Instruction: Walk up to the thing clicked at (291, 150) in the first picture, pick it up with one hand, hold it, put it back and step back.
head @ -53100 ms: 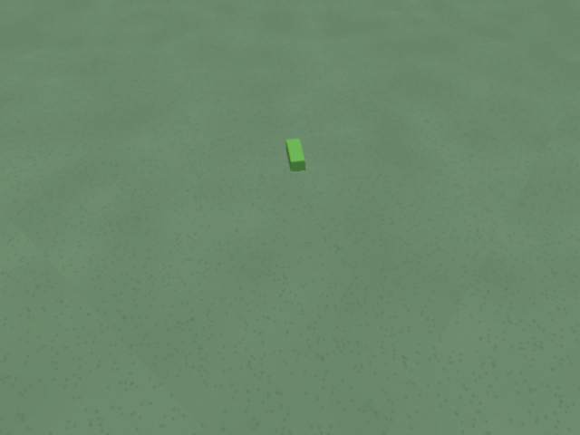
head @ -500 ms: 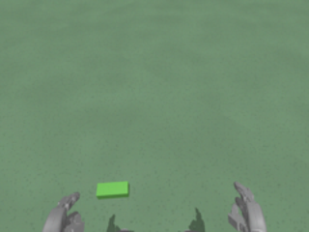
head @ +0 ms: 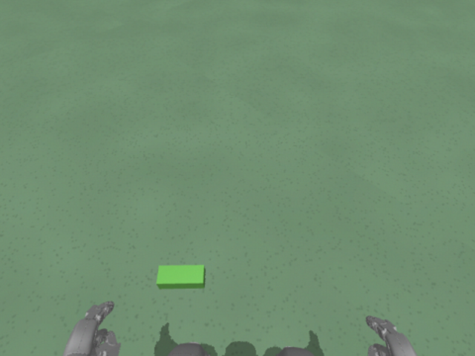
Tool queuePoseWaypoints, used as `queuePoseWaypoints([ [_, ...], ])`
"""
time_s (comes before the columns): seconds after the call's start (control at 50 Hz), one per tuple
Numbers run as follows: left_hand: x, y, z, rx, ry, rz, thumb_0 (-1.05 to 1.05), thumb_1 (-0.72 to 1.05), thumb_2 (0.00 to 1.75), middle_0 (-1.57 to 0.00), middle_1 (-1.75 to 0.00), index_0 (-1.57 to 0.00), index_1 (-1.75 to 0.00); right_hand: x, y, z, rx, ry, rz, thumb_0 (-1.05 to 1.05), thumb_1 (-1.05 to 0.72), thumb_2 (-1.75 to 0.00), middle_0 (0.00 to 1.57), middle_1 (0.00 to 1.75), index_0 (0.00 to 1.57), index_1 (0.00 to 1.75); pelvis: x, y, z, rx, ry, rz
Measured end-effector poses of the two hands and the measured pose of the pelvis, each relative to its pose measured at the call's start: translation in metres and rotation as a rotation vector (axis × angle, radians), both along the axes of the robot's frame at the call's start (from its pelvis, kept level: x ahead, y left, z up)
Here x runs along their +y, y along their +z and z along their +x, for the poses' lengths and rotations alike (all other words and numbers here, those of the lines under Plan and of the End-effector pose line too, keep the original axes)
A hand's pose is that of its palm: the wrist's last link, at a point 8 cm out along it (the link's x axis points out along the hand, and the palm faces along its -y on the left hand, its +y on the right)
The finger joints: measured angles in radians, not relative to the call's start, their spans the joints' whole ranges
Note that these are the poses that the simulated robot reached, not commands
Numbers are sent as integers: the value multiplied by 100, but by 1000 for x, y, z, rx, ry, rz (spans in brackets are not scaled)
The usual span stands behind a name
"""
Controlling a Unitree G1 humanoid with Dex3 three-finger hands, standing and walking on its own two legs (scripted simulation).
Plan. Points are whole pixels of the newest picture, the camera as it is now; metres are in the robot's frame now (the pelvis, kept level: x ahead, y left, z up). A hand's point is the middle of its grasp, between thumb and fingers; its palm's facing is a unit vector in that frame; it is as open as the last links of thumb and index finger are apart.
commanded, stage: stand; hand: left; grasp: from above
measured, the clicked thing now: (181, 276) +0.47 +0.23 -0.70
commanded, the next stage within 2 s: none
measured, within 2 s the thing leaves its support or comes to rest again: neither
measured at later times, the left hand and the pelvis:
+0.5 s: hand out of the picture +0.04 +0.25 -0.12, palm faces +0.03 -0.95 -0.32, open 7.4 cm; pelvis +0.00 +0.02 +0.04, yaw +0 degrees
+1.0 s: hand out of the picture +0.05 +0.23 -0.12, palm faces +0.01 -0.95 -0.33, open 7.4 cm; pelvis +0.00 +0.00 +0.05, yaw +0 degrees
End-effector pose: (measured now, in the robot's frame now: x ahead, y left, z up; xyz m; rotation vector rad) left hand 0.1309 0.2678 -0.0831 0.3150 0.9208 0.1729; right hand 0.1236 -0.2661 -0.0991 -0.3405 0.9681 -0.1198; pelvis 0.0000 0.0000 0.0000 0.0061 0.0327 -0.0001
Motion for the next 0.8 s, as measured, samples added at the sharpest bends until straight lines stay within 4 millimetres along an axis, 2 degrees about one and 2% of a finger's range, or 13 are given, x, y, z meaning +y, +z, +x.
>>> queuePoseWaypoints([
  [0.14,20,-12,-42,161,69,-3,1,91,90,-20,-30,-20,-30,-9,7,-35,119,-84,-18,1,-91,-90,20,30,21,30,8,15,4,-41,-4,-8],
  [0.24,24,-14,-67,244,106,-22,1,91,90,-20,-30,-20,-30,-2,10,-54,187,-115,-14,1,-91,-90,20,30,21,30,13,25,6,-66,-5,-14],
  [0.34,26,-12,-84,300,129,-34,1,91,90,-20,-30,-20,-30,8,12,-63,219,-130,5,1,-91,-90,20,30,21,30,17,34,5,-89,-7,-13],
  [0.52,28,-4,-100,340,139,-22,1,91,90,-21,-30,-20,-30,12,12,-66,227,-136,37,1,-91,-90,20,30,21,30,16,41,-1,-107,-5,-6],
  [0.8,21,2,-105,360,143,-3,1,91,90,-20,-30,-20,-30,-10,14,-70,252,-144,29,0,-91,-90,20,30,21,30,3,44,-2,-107,-1,-7],
])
